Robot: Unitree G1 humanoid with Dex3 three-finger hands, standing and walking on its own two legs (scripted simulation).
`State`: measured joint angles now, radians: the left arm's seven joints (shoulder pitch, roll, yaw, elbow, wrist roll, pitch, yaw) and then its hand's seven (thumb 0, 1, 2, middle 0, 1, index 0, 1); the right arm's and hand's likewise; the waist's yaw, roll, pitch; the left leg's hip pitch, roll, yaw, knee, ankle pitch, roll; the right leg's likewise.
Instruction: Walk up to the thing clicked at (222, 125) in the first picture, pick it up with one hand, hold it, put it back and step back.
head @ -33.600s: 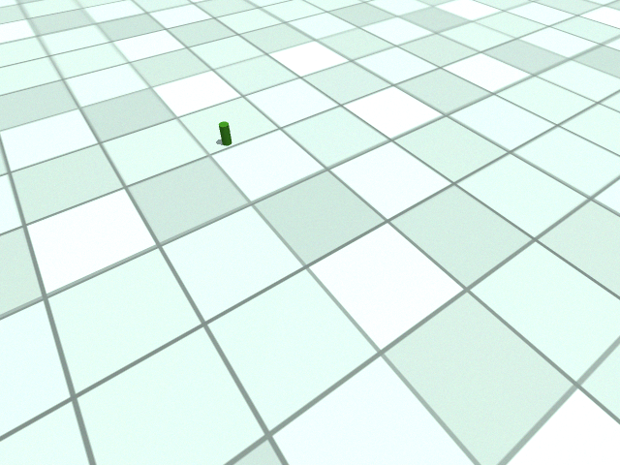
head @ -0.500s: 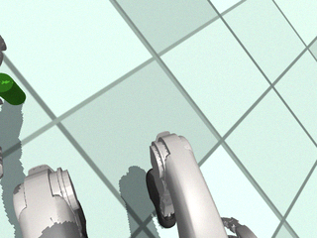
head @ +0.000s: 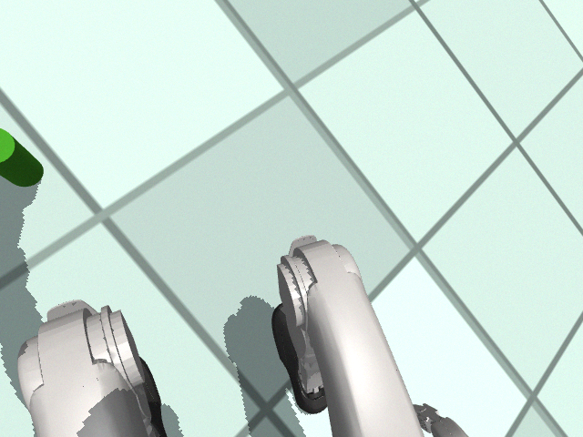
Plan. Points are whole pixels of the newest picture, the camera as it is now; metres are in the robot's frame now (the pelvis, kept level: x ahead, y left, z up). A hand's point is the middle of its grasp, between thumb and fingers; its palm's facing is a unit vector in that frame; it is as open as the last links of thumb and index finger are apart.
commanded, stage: close in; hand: left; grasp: from above
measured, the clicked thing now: (10, 159) +0.54 +0.27 -0.27
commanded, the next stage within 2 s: rest palm in 0.04 s
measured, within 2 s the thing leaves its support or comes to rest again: neither
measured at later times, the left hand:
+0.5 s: hand out of the picture +0.52 +0.27 -0.20, palm faces -0.45 -0.07 -0.89, open 12.8 cm
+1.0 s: hand (3, 163) +0.53 +0.27 -0.23, palm faces -0.45 -0.09 -0.89, open 13.0 cm
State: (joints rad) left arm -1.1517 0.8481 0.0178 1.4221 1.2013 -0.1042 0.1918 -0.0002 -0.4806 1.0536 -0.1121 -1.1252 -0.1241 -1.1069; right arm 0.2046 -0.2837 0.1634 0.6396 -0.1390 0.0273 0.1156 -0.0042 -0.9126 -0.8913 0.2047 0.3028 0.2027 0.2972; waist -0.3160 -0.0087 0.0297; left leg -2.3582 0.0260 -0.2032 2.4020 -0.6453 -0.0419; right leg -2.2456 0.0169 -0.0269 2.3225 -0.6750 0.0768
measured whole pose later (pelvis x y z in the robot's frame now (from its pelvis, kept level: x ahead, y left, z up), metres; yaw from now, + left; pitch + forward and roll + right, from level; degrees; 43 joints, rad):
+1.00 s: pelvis +0.01 +0.01 -0.02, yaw -4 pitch +32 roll -12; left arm -1.18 0.94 0.07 1.63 1.27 -0.13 0.44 0.00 -0.43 1.13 -0.12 -1.13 -0.13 -1.12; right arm 0.16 -0.32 0.25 0.62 -0.21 -0.10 0.16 -0.01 -0.91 -0.90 0.20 0.30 0.20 0.30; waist -0.40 -0.08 0.12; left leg -2.38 0.03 -0.27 2.49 -0.69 -0.04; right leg -2.25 0.05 -0.07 2.36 -0.69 0.09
